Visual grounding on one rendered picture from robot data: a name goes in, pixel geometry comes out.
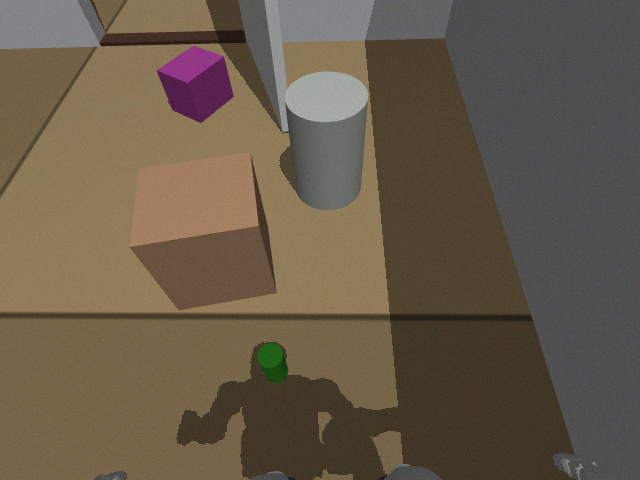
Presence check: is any right robot hand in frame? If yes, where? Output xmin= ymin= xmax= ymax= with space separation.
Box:
xmin=553 ymin=453 xmax=617 ymax=480

